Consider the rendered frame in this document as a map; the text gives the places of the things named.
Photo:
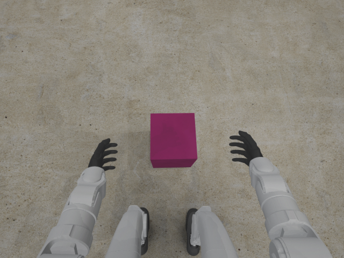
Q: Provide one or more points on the carton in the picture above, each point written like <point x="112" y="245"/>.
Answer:
<point x="172" y="140"/>

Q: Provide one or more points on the right robot hand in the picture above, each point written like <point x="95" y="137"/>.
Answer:
<point x="250" y="147"/>

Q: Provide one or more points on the right robot forearm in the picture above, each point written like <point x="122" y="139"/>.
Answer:
<point x="282" y="214"/>

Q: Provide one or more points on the left robot hand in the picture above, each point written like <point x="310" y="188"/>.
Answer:
<point x="97" y="160"/>

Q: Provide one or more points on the right robot upper arm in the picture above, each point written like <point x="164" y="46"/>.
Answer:
<point x="297" y="247"/>

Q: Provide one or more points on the right robot foot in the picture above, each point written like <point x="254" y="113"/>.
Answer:
<point x="192" y="249"/>

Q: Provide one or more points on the left robot forearm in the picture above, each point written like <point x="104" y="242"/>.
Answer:
<point x="73" y="232"/>

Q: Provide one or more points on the robot left thigh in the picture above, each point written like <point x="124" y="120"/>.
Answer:
<point x="126" y="241"/>

